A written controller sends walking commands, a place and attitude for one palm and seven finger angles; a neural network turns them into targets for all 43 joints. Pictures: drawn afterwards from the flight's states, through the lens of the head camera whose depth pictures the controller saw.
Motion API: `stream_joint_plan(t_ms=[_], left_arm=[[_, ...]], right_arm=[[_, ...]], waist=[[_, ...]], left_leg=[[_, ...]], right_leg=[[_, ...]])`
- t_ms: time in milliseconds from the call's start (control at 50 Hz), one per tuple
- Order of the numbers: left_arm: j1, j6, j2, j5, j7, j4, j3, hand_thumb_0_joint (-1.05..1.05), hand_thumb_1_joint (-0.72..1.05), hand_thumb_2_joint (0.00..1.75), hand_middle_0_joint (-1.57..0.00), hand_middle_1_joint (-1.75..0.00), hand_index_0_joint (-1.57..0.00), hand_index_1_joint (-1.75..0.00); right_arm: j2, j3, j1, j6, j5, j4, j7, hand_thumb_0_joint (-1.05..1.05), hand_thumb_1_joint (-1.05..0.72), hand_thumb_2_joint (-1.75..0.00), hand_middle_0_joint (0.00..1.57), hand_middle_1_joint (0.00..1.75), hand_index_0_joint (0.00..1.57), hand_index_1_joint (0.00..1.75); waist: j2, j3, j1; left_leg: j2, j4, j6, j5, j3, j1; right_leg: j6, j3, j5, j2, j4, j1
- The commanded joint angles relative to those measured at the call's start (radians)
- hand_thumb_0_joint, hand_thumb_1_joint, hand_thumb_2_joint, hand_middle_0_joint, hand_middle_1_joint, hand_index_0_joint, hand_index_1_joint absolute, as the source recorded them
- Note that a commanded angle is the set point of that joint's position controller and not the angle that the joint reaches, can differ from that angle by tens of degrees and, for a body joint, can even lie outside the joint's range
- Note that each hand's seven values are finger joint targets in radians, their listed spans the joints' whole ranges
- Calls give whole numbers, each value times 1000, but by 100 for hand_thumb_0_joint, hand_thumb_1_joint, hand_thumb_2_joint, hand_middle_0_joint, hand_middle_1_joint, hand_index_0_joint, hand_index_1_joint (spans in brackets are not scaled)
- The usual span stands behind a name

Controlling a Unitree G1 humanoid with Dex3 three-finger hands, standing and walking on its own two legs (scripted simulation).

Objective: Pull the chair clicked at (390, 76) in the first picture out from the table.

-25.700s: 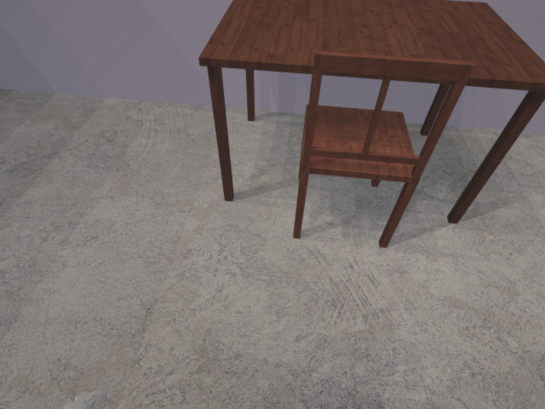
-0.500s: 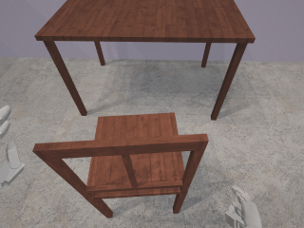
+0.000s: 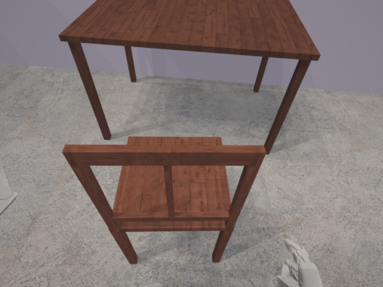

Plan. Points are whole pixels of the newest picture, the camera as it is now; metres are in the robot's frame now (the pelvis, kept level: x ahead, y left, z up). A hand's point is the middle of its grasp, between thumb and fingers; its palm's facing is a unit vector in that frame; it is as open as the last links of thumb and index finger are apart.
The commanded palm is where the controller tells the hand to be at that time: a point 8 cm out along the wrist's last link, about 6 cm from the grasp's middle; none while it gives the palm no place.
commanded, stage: step back with the hand held close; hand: left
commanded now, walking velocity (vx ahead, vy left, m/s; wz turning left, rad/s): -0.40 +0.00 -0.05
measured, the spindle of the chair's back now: (169, 192) +0.37 +0.08 -0.09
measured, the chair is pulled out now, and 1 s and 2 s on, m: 0.56 0.56 0.56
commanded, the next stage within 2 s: stop stepping back and stand still in 0.66 s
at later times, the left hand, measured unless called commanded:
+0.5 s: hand (23, 219) +0.17 +0.23 +0.19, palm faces +0.35 -0.80 -0.48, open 7.4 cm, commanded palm +0.10 +0.28 +0.19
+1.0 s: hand out of the picture +0.05 +0.21 +0.19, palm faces +0.35 -0.79 -0.51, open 7.4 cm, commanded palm +0.00 +0.26 +0.19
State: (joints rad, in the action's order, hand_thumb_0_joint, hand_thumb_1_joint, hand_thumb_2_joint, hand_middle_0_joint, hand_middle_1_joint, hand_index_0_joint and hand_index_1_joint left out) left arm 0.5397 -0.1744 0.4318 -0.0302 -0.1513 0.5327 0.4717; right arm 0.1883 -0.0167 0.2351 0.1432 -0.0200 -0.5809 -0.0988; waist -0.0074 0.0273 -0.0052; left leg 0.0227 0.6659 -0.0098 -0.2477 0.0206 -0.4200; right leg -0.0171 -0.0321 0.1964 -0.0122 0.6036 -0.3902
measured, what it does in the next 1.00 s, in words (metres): walks backwards: right foot, then left foot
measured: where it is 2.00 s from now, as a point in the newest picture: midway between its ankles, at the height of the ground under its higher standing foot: outside the picture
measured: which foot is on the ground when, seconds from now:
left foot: down 0.00-0.50, up 0.52-0.66, down 0.68-0.96, up 0.98-1.00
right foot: down 0.00-0.22, up 0.24-0.42, down 0.44-1.00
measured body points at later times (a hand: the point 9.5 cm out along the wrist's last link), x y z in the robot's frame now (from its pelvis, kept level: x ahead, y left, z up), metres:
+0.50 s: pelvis -0.06 -0.01 +0.01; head -0.01 -0.01 +0.46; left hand +0.14 +0.27 +0.21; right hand +0.12 -0.24 -0.07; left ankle +0.05 +0.12 -0.72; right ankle -0.08 -0.14 -0.72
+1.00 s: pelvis -0.16 -0.03 +0.01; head -0.16 -0.03 +0.46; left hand +0.02 +0.25 +0.22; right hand -0.02 -0.27 -0.07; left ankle -0.09 +0.10 -0.70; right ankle -0.13 -0.15 -0.72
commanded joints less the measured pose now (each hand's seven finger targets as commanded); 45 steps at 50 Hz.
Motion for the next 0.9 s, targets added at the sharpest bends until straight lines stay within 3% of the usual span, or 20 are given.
stream_joint_plan(t_ms=[0, 80, 140, 160, 200, 220, 260, 380, 440, 480, 520, 560, 600, 640, 660, 700, 740, 780, 860, 880], left_arm=[[-67, -66, 151, -7, -19, 192, 95, 0, 90, 90, -20, -30, -20, -30], [-100, -48, 192, -15, -39, 205, 108, 0, 90, 90, -20, -30, -20, -30], [-85, -49, 183, -16, -37, 232, 113, 0, 90, 90, -20, -30, -20, -30], [-61, -56, 191, -10, -38, 248, 130, 0, 90, 90, -20, -30, -20, -30], [-26, -82, 164, 2, -36, 287, 138, 0, 90, 90, -20, -30, -20, -30], [-39, -90, 169, 11, -32, 302, 148, 0, 90, 90, -20, -30, -20, -30], [-18, -101, 159, -7, -17, 292, 133, 0, 90, 90, -20, -30, -20, -30], [-16, -110, 167, -24, 13, 215, 112, 0, 90, 90, -20, -30, -20, -30], [-43, -120, 144, -35, 35, 232, 80, 0, 90, 90, -20, -30, -20, -30], [31, -111, 216, -49, 33, 221, 138, 0, 90, 90, -20, -30, -20, -30], [52, -102, 219, -52, 18, 212, 151, 0, 90, 90, -20, -30, -20, -30], [42, -87, 193, -36, 1, 189, 149, 0, 90, 90, -20, -30, -20, -30], [36, -94, 175, -29, -9, 177, 143, 0, 90, 90, -20, -30, -20, -30], [51, -105, 186, -30, -16, 227, 140, 0, 90, 90, -20, -30, -20, -30], [39, -115, 192, -28, -11, 280, 131, 0, 90, 90, -20, -30, -20, -30], [121, -119, 164, -37, 3, 251, 114, 0, 90, 90, -20, -30, -20, -30], [43, -114, 154, -33, -1, 338, 94, 0, 90, 90, -20, -30, -20, -30], [62, -99, 181, -23, -9, 367, 109, 0, 90, 90, -20, -30, -20, -30], [72, -63, 187, -33, -16, 214, 129, 0, 90, 90, -20, -30, -20, -30], [68, -62, 206, -28, -16, 173, 139, 0, 90, 90, -20, -30, -20, -30]], right_arm=[[143, 71, -87, 54, 4, 135, -2, 0, -90, -90, 20, 30, 20, 30], [132, 63, -102, 30, 18, 81, 15, 0, -90, -90, 20, 30, 20, 30], [136, 59, -129, 15, 12, 105, 12, 0, -90, -90, 20, 30, 20, 30], [152, 68, -133, 13, 13, 111, 6, 0, -90, -90, 20, 30, 20, 30], [159, 68, -145, 33, 9, 142, 3, 0, -90, -90, 20, 30, 20, 30], [163, 86, -137, 44, 9, 142, 0, 0, -90, -90, 20, 30, 20, 30], [154, 92, -115, 63, 11, 119, 10, 0, -90, -90, 20, 30, 20, 30], [162, 80, -103, 97, 35, 39, 23, 0, -90, -90, 20, 30, 20, 30], [156, 77, -114, 92, 20, 72, 29, 0, -90, -90, 20, 30, 20, 30], [132, 91, -113, 66, -3, 89, 27, 0, -90, -90, 20, 30, 20, 30], [101, 85, -162, 30, -1, 103, 25, 0, -90, -90, 20, 30, 20, 30], [69, 55, -188, 8, 6, 106, 13, 0, -90, -90, 20, 30, 20, 30], [66, 36, -190, 1, 12, 103, -7, 0, -90, -90, 20, 30, 20, 30], [102, 62, -158, -6, 12, 97, -22, 0, -90, -90, 20, 30, 20, 30], [131, 87, -137, 2, 10, 105, -12, 0, -90, -90, 20, 30, 20, 30], [108, 89, -127, 30, 33, 105, 9, 0, -90, -90, 20, 30, 20, 30], [120, 88, -102, 48, 39, 79, 22, 0, -90, -90, 20, 30, 20, 30], [139, 102, -85, 51, 13, 82, 37, 0, -90, -90, 20, 30, 20, 30], [148, 66, -95, 47, -3, 102, 25, 0, -90, -90, 20, 30, 20, 30], [143, 61, -83, 43, -1, 99, 20, 0, -90, -90, 20, 30, 20, 30]], waist=[[29, -36, 3], [139, -140, -4], [96, -115, -2], [8, -115, 3], [-348, -135, -2], [-356, -121, -9], [-209, -111, 3], [-234, -179, 22], [-91, -223, 24], [152, -253, 10], [167, -180, 14], [152, -144, -2], [140, -144, -10], [15, -190, -9], [-121, -234, 1], [-306, -270, 8], [-271, -216, -4], [-227, -259, 4], [-181, -101, -10], [-122, -84, -15]], left_leg=[[58, -112, -25, -366, 62, -145], [-1, 157, 11, -159, 2, 112], [45, -86, -17, -192, 75, 76], [94, -199, -40, -184, 136, 19], [261, -452, -109, -445, 289, -261], [311, -494, -134, -457, 312, -347], [277, -353, -119, -96, 236, -131], [255, -210, -91, 442, 187, 229], [160, -109, -20, 311, 76, 217], [30, 81, 30, 81, -34, 196], [-24, 327, 40, -191, 23, -4], [7, 266, 40, -241, 59, -89], [4, -59, 30, -141, 21, -36], [85, -338, -7, 415, 37, 139], [213, -296, -51, 722, 134, 266], [331, -287, -137, 831, 241, 327], [307, -265, -139, 853, 198, 291], [249, -234, -101, 660, 120, 349], [147, -300, -42, -254, 85, -14], [103, -271, -24, -340, 64, -42]], right_leg=[[62, 222, 237, -115, -205, 53], [146, 284, 150, -264, -322, -99], [83, 172, 188, -177, -239, -58], [45, 135, 180, -111, -176, -4], [-3, 20, 199, 15, 192, 228], [-10, 27, 184, 39, 334, 274], [6, 45, 238, 17, 253, 105], [4, 28, 66, 9, -165, 96], [25, 22, -158, -16, -237, 152], [108, 177, -373, -196, -255, 86], [203, 295, -440, -333, -277, 75], [199, 215, -590, -310, -207, 167], [128, 134, -646, -227, -132, 242], [20, 42, -519, -102, 6, 236], [-3, 29, -153, -43, 75, 112], [-2, 59, 349, 3, 265, -30], [-1, 72, 300, 0, 239, -14], [0, 20, 212, -8, 94, 32], [-4, -29, 98, -11, -195, 295], [9, -12, 124, -29, -238, 304]])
